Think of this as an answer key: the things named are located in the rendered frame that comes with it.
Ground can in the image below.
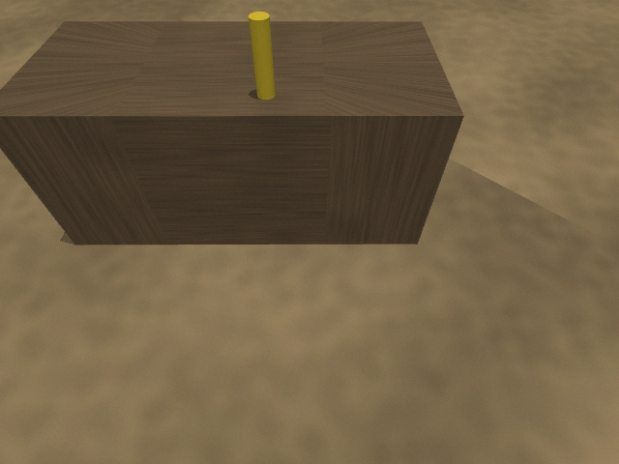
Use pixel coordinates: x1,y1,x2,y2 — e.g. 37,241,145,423
249,12,276,100

